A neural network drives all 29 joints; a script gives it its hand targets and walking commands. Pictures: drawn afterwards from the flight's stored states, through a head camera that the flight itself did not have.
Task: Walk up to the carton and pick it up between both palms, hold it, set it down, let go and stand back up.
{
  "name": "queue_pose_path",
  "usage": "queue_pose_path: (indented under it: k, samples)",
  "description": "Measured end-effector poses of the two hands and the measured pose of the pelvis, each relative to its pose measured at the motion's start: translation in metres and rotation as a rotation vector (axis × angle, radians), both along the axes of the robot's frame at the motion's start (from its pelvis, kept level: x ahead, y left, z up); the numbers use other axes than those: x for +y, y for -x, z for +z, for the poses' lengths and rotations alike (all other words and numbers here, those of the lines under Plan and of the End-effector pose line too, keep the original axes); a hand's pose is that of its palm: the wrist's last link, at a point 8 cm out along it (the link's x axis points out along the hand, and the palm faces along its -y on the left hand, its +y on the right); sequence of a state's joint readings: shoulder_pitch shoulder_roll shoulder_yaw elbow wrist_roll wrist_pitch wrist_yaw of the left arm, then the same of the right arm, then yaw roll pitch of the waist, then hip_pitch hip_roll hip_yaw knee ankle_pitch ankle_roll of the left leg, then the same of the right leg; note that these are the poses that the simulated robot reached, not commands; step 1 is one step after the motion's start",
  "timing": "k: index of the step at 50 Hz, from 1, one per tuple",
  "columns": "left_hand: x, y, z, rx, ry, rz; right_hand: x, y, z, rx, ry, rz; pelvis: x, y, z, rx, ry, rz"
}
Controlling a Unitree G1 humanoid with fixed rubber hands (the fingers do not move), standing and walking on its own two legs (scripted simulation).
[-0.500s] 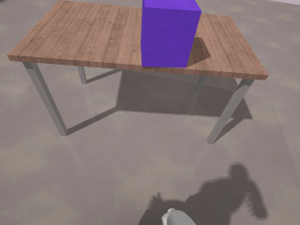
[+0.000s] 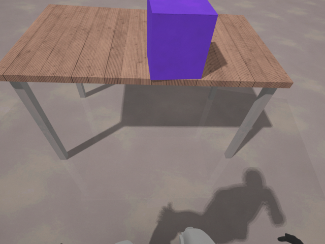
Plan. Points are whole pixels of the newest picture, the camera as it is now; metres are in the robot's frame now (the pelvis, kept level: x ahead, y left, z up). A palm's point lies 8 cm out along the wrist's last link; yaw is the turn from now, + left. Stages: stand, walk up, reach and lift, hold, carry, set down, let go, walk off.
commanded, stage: walk up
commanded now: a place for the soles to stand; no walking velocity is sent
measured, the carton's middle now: (175, 37) +0.82 -0.04 +0.10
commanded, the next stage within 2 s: none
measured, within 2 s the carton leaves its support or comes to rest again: neither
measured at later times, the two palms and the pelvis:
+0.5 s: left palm (56, 234) +0.18 +0.27 -0.08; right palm (303, 223) +0.19 -0.34 -0.05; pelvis +0.07 -0.02 +0.00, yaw -1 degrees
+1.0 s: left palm (73, 200) +0.26 +0.26 -0.10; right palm (301, 228) +0.18 -0.35 -0.07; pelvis +0.15 -0.03 -0.01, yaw -2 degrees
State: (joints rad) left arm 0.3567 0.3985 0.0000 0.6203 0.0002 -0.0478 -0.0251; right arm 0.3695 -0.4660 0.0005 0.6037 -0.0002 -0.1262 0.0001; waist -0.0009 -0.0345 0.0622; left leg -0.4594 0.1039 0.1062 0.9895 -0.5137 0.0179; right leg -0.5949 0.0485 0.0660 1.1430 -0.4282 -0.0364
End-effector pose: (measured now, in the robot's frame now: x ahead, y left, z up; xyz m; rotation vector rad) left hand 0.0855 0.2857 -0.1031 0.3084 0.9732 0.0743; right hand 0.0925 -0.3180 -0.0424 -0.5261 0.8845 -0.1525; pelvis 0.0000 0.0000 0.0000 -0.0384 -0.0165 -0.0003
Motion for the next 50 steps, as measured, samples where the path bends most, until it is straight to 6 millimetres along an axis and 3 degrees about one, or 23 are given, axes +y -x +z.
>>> queue_pose_path:
  k: [6, 11, 14, 18, 23, 27, 30, 33, 38, 41, 46, 50]
  samples:
    - [-0.012, -0.030, -0.002, -0.007, 0.020, -0.015, -0.005, 0.034, -0.007, 0.129, -0.011, -0.069, -0.008, -0.021, 0.001, 0.010, -0.014, -0.007]
    - [-0.029, -0.058, 0.001, -0.021, 0.006, -0.042, -0.023, 0.029, -0.018, 0.163, -0.025, -0.086, -0.023, -0.036, -0.003, 0.023, -0.045, -0.022]
    - [-0.036, -0.067, 0.001, -0.039, -0.015, -0.039, -0.034, 0.009, -0.028, 0.153, -0.034, -0.083, -0.034, -0.046, -0.009, 0.008, -0.050, -0.018]
    - [-0.036, -0.077, 0.013, -0.056, -0.043, -0.031, -0.035, -0.038, -0.022, 0.060, -0.051, -0.062, -0.037, -0.055, -0.002, -0.009, -0.052, -0.020]
    - [-0.025, -0.087, 0.021, -0.074, -0.061, -0.030, -0.030, -0.087, -0.011, -0.045, -0.041, -0.022, -0.029, -0.063, -0.001, -0.026, -0.041, -0.021]
    - [-0.011, -0.094, 0.018, -0.067, -0.052, -0.035, -0.021, -0.105, -0.004, -0.069, -0.015, -0.005, -0.014, -0.071, -0.002, -0.020, -0.022, -0.023]
    - [0.001, -0.101, 0.009, -0.046, -0.031, -0.037, -0.010, -0.105, -0.001, -0.064, 0.005, 0.001, 0.000, -0.078, -0.004, -0.015, -0.009, -0.026]
    - [0.007, -0.115, 0.006, -0.032, -0.015, -0.044, -0.002, -0.087, -0.002, -0.009, 0.010, -0.021, 0.008, -0.089, -0.002, -0.009, -0.005, -0.033]
    - [0.002, -0.134, 0.003, -0.014, 0.017, -0.049, 0.005, -0.053, -0.002, 0.125, 0.000, -0.081, 0.008, -0.109, 0.004, 0.012, -0.004, -0.034]
    - [-0.004, -0.146, 0.001, -0.009, 0.022, -0.051, 0.001, -0.043, -0.003, 0.176, -0.003, -0.103, 0.003, -0.120, 0.004, 0.020, -0.011, -0.035]
    - [-0.019, -0.166, 0.002, 0.000, 0.009, -0.061, -0.016, -0.057, -0.011, 0.205, -0.012, -0.103, -0.013, -0.137, 0.001, 0.039, -0.034, -0.038]
    - [-0.030, -0.179, 0.002, -0.018, -0.018, -0.053, -0.031, -0.092, -0.024, 0.172, -0.024, -0.094, -0.027, -0.151, -0.006, 0.025, -0.041, -0.034]
